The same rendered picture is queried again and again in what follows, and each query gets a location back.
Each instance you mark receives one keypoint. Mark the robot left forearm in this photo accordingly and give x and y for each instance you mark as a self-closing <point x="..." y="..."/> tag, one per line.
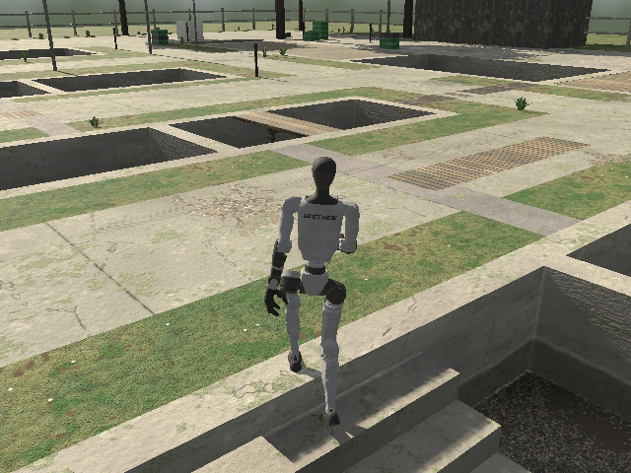
<point x="276" y="269"/>

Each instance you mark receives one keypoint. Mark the left robot upper arm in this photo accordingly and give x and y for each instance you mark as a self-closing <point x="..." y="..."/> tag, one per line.
<point x="289" y="207"/>

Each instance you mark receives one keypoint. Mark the right robot foot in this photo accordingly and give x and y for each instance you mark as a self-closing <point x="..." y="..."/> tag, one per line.
<point x="331" y="418"/>

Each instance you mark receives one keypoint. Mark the robot left shin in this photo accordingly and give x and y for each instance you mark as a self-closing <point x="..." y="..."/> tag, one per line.
<point x="293" y="329"/>

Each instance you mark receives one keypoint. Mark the left robot hand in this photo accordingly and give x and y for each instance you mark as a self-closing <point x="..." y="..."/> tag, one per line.
<point x="269" y="301"/>

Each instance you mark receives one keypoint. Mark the right robot upper arm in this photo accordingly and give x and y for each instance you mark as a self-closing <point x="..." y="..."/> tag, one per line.
<point x="352" y="215"/>

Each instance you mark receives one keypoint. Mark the robot right forearm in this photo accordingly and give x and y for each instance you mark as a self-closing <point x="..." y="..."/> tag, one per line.
<point x="339" y="246"/>

